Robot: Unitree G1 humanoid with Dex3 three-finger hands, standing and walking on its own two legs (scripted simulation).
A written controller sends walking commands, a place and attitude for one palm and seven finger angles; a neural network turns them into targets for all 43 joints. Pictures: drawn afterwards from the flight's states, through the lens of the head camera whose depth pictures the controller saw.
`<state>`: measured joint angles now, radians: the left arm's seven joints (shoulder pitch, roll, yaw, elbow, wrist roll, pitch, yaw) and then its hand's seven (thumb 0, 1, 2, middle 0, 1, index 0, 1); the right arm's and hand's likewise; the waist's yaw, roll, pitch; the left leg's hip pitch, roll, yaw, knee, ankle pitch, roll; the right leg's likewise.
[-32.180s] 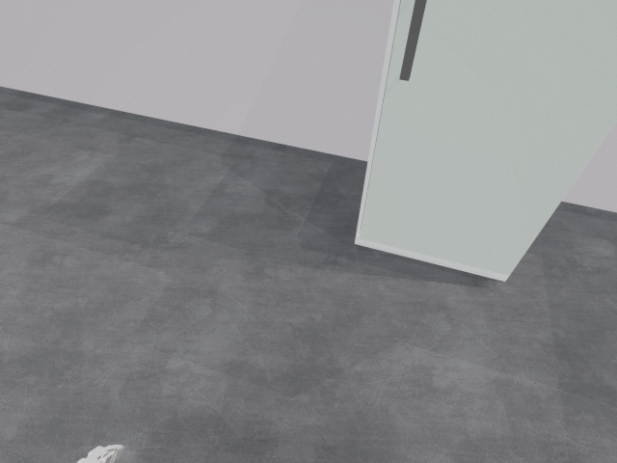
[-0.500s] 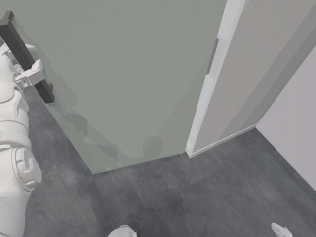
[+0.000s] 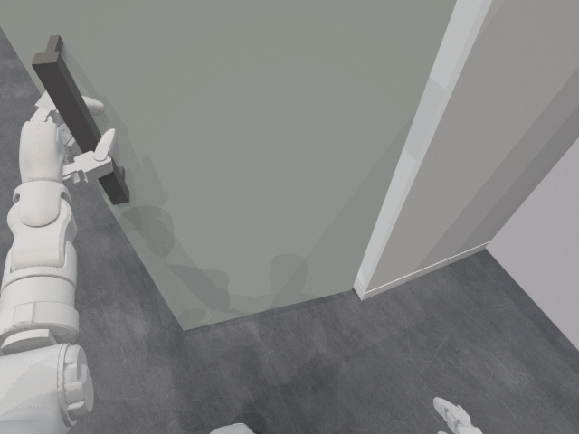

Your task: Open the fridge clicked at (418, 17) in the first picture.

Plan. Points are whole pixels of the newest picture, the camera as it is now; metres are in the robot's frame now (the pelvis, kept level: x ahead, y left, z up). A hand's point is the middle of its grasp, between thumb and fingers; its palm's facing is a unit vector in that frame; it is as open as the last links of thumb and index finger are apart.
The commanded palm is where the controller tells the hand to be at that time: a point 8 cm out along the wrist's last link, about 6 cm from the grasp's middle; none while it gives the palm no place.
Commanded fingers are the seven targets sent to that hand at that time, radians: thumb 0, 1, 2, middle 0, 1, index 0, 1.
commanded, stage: loosen the grip on the handle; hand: left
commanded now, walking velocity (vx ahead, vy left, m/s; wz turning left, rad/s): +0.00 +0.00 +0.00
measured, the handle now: (92, 130) +0.46 +0.30 +0.16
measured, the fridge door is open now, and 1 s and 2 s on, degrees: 82 81 81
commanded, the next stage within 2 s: slip the hand off the handle in 0.54 s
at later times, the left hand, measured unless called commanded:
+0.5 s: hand (84, 171) +0.40 +0.30 +0.14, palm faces +0.37 -0.89 -0.28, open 13.9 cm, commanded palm +0.37 +0.33 +0.15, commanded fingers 0.00 -0.55 0.20 -0.25 -1.15 -0.25 -1.15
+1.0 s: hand (26, 180) +0.38 +0.37 +0.14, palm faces +0.41 -0.87 -0.26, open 14.7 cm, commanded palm +0.35 +0.39 +0.15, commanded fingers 0.00 -0.55 0.20 -0.25 -1.15 -0.25 -1.15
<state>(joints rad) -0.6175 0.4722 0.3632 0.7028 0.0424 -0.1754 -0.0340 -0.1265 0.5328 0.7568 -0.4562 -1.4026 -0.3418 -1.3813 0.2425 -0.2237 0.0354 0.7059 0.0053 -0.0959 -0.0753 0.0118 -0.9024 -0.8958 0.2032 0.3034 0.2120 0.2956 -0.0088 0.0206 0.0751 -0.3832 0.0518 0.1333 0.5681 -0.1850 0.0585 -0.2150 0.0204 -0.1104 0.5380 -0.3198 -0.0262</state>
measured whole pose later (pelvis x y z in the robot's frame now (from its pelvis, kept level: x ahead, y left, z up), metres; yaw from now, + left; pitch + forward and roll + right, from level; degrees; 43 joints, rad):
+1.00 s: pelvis +0.02 +0.01 -0.01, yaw -3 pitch +7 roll -3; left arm -0.38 0.61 0.54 0.57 -0.06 -0.18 -0.16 -0.01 -0.55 0.20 -0.27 -1.16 -0.25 -1.15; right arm 0.29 -0.28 0.02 0.64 0.02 -0.09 -0.13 0.01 -0.90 -0.90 0.20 0.30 0.21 0.30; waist 0.02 0.00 -0.06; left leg -0.56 -0.02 0.01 0.70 -0.26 0.07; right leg -0.38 0.04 -0.07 0.64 -0.37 -0.02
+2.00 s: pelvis +0.00 -0.02 -0.01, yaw -2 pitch +2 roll -2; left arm 0.06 0.52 0.56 0.20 -0.19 -0.13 -0.20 -0.01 -0.55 0.20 -0.26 -1.15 -0.26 -1.15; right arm 0.25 -0.25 0.05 0.63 0.03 -0.18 -0.14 0.01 -0.90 -0.90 0.20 0.30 0.21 0.30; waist 0.07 0.03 -0.08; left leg -0.47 -0.01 -0.01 0.66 -0.23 0.03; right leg -0.31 0.06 -0.09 0.64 -0.37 -0.06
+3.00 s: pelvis +0.01 +0.00 +0.01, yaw -2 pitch -3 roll -1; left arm 0.27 0.39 0.40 -0.21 -0.13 0.03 0.09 -0.01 -0.27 0.33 -0.24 -0.98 -0.24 -0.98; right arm 0.19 -0.22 0.09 0.65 0.01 -0.22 -0.10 0.01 -0.90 -0.90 0.20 0.30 0.21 0.30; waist 0.08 0.04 -0.02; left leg -0.27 -0.05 0.01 0.48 -0.16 0.06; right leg -0.12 0.02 -0.07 0.47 -0.30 -0.03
